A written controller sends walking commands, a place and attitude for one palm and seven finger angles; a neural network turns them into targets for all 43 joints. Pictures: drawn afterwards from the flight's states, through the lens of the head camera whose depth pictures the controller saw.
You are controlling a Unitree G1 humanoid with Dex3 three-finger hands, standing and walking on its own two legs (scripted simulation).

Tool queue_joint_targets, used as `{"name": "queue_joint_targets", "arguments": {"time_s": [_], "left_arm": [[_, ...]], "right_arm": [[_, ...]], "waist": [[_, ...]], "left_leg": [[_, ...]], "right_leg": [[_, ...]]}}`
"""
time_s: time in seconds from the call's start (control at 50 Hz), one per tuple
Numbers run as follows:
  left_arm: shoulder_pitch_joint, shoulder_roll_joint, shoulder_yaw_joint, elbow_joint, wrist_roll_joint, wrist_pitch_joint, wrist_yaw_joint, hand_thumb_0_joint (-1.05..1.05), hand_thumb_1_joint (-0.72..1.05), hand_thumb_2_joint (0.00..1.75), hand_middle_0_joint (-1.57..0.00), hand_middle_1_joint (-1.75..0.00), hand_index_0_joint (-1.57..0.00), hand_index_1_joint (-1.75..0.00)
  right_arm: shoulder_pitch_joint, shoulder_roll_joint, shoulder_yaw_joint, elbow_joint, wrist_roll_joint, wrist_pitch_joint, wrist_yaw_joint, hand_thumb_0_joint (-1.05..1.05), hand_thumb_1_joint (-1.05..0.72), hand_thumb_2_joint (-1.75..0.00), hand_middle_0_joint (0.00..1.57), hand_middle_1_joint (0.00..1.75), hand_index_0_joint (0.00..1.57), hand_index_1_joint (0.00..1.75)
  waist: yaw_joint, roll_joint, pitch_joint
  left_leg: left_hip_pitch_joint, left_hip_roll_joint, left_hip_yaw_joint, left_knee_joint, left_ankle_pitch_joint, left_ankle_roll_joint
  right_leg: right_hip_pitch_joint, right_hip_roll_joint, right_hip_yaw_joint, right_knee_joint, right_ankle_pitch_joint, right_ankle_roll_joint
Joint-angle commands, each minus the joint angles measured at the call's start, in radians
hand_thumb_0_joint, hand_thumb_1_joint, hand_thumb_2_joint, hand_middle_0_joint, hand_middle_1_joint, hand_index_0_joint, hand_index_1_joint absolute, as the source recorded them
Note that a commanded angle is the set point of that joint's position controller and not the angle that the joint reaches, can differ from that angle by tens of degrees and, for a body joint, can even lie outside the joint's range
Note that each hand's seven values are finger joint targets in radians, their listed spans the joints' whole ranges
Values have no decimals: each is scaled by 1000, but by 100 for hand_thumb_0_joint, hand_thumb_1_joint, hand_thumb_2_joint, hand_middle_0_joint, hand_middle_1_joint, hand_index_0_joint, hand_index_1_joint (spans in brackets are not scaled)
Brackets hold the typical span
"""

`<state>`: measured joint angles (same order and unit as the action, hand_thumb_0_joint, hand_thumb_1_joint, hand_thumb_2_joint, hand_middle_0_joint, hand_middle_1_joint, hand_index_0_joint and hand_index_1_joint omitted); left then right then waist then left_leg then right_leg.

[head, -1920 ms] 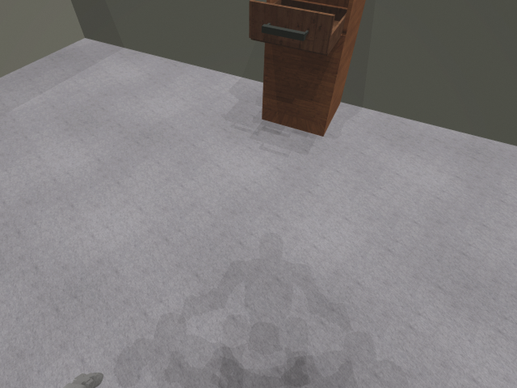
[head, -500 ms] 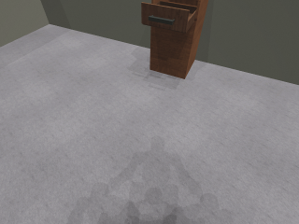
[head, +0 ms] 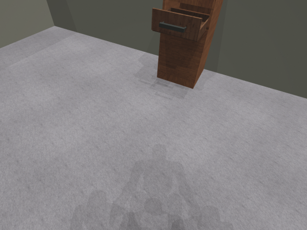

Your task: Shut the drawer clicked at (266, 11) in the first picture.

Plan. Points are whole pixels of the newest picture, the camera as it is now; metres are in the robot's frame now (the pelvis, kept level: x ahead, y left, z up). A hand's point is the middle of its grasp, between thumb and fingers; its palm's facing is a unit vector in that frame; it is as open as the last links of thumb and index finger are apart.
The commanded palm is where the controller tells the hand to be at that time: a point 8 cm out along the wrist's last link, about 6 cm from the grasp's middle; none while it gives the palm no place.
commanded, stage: walk to a spot facing it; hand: left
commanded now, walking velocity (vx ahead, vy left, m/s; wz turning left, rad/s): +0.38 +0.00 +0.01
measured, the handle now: (172, 26) +1.49 -0.06 -0.05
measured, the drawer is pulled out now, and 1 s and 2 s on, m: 0.26 0.26 0.26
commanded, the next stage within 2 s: turn to face it in 1.72 s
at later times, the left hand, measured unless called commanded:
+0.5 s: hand (115, 194) +0.27 +0.14 -0.17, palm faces +0.02 -0.98 -0.20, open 7.4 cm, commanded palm none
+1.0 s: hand (109, 163) +0.38 +0.19 -0.17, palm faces +0.11 -0.98 -0.14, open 7.4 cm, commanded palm none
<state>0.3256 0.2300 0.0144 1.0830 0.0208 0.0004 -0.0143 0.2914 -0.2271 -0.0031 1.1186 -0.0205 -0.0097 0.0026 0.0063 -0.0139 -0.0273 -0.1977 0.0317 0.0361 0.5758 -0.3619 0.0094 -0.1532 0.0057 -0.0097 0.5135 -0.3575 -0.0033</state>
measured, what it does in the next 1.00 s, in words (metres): walks ahead: right foot, then left foot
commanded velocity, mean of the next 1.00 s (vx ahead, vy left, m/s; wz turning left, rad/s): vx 0.38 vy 0.00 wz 0.03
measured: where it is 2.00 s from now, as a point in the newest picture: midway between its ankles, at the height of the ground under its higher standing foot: (156, 153)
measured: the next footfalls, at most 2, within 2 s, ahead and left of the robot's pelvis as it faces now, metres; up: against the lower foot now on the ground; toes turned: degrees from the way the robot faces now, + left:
right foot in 0.36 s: +0.28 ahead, -0.14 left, +0.00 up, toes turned -9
left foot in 0.76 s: +0.41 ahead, +0.10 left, +0.00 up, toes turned +13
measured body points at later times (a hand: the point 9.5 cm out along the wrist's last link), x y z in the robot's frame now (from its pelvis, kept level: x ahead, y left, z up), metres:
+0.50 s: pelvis +0.18 -0.04 -0.01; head +0.20 -0.04 +0.44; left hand +0.27 +0.19 -0.15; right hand +0.10 -0.26 -0.16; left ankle +0.09 +0.08 -0.64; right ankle +0.24 -0.14 -0.73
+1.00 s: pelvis +0.39 +0.01 +0.01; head +0.40 +0.03 +0.46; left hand +0.38 +0.24 -0.15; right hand +0.42 -0.23 -0.13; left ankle +0.37 +0.09 -0.73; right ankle +0.41 -0.14 -0.64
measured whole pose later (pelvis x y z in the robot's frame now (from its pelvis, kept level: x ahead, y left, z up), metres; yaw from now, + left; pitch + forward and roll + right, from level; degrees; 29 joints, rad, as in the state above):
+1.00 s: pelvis +0.39 +0.01 +0.01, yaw +2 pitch -1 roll -1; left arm 0.31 0.18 0.07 1.08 0.04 0.00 -0.02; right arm 0.31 -0.15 -0.05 1.06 -0.02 -0.08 -0.03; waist 0.01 -0.04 0.02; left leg -0.14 0.03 0.19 0.38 -0.24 0.05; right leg -0.55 -0.12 -0.06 1.12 -0.23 0.02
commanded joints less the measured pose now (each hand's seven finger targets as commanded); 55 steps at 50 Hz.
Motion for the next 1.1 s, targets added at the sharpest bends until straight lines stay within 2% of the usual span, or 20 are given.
{"name": "queue_joint_targets", "arguments": {"time_s": [0.0,0.02,0.06,0.22,0.26,0.3,0.32,0.34,0.36,0.42,0.48,0.64,0.7,0.72,0.74,0.76,0.78,0.82,0.88,1.08], "left_arm": [[-117,61,24,-102,-2,-32,10,0,90,90,-20,-30,-20,-30],[-183,78,29,-138,4,-42,15,0,90,90,-20,-30,-20,-30],[-184,65,33,-127,2,-53,2,0,90,90,-20,-30,-20,-30],[-241,-34,31,-146,-6,-38,-22,0,90,90,-20,-30,-20,-30],[-184,-16,40,-129,-4,-39,-17,0,90,90,-20,-30,-20,-30],[5,19,57,-74,1,-46,-11,0,90,90,-20,-30,-20,-30],[155,79,75,-31,10,-61,-3,0,90,90,-20,-30,-20,-30],[276,194,105,-3,15,-72,16,0,90,90,-20,-30,-20,-30],[287,231,107,1,-7,-65,22,0,90,90,-20,-30,-20,-30],[1,90,64,-58,0,-63,29,0,90,90,-20,-30,-20,-30],[-53,40,50,-64,11,-72,34,0,90,90,-20,-30,-20,-30],[18,94,61,-42,10,-76,20,0,90,90,-20,-30,-20,-30],[20,93,65,-39,8,-65,19,0,90,90,-20,-30,-20,-30],[27,68,58,-44,4,-63,15,0,90,90,-20,-30,-20,-30],[25,12,51,-68,-3,-62,6,0,90,90,-20,-30,-20,-30],[-11,3,42,-115,-1,-63,3,0,90,90,-20,-30,-20,-30],[-63,31,50,-113,6,-60,11,0,90,90,-20,-30,-20,-30],[-54,12,56,-83,9,-58,-4,0,90,90,-20,-30,-20,-30],[23,-22,53,-43,13,-37,-7,0,90,90,-20,-30,-20,-30],[-216,-37,50,-120,5,-26,-17,0,90,90,-20,-30,-20,-30]], "right_arm": [[293,-188,-58,28,-9,-52,-19,0,-90,-90,20,30,20,30],[342,-152,-47,42,-6,-54,-31,0,-90,-90,20,30,20,30],[296,-103,-39,25,1,-68,-37,0,-90,-90,20,30,20,30],[263,-51,-42,53,-3,-83,-44,0,-90,-90,20,30,20,30],[249,-64,-50,61,-1,-79,-42,0,-90,-90,20,30,20,30],[215,-81,-55,57,6,-76,-40,0,-90,-90,20,30,20,30],[222,-61,-55,51,9,-75,-33,0,-90,-90,20,30,20,30],[272,11,-42,25,24,-80,-21,0,-90,-90,20,30,20,30],[211,22,-43,-18,23,-72,-22,0,-90,-90,20,30,20,30],[104,41,-57,-36,-2,-45,-6,0,-90,-90,20,30,20,30],[177,73,-58,-18,-10,-12,1,0,-90,-90,20,30,20,30],[-38,46,-61,-141,-3,-30,33,0,-90,-90,20,30,20,30],[19,12,-67,-133,-3,-46,27,0,-90,-90,20,30,20,30],[107,-33,-75,-106,-7,-52,19,0,-90,-90,20,30,20,30],[231,-136,-100,-76,-18,-60,7,0,-90,-90,20,30,20,30],[316,-214,-110,-65,-13,-55,-2,0,-90,-90,20,30,20,30],[270,-165,-98,-57,-10,-51,-17,0,-90,-90,20,30,20,30],[120,-82,-70,-102,-4,-63,-20,0,-90,-90,20,30,20,30],[77,-31,-56,-94,3,-85,-24,0,-90,-90,20,30,20,30],[190,-38,-65,-8,-1,-81,-25,0,-90,-90,20,30,20,30]], "waist": [[-128,353,174],[-132,232,219],[-94,85,190],[-46,167,188],[-12,147,156],[81,100,73],[141,24,-3],[165,-216,-134],[142,-187,-141],[32,-89,112],[-48,-75,104],[-4,-65,140],[-48,2,131],[-86,90,88],[-134,315,50],[-142,421,35],[-139,297,48],[-66,132,107],[-7,120,74],[-47,122,169]], "left_leg": [[265,314,-447,-359,112,166],[292,369,-509,-362,284,223],[309,353,-399,-320,479,237],[140,205,-83,-374,487,143],[114,213,-67,-307,606,136],[67,177,-10,-86,696,102],[-62,131,7,151,587,65],[-296,13,54,517,113,31],[-394,-21,-25,776,-192,40],[-413,118,-60,792,6,37],[-310,135,-20,632,50,0],[-218,97,81,158,119,-17],[-5,56,125,0,125,-14],[136,65,87,-68,60,0],[264,267,-238,-237,-96,78],[302,427,-516,-370,-121,154],[248,430,-520,-399,-146,160],[120,354,-318,-402,-80,129],[72,269,-104,-401,173,100],[150,261,32,-418,337,134]], "right_leg": [[-502,28,-92,398,-153,-21],[-615,-25,-7,534,-188,-28],[-640,-95,16,594,-119,-23],[-366,-80,-126,205,113,-16],[-226,-47,-140,165,136,-40],[11,-16,-159,94,189,-56],[242,-61,-95,52,174,-79],[427,-359,306,-81,24,-172],[373,-519,594,-252,-36,-238],[-89,-415,331,-325,-242,-174],[-232,-336,97,-343,-81,-138],[-156,-301,21,-338,-76,-145],[-192,-263,-29,-208,-57,-114],[-236,-204,-84,-34,8,-86],[-393,-89,-175,292,-36,-28],[-535,-20,-137,568,-235,-9],[-580,-61,-38,712,-173,-20],[-569,-134,-5,739,16,-15],[-469,-144,-16,675,120,12],[-474,-146,-93,239,204,23]]}}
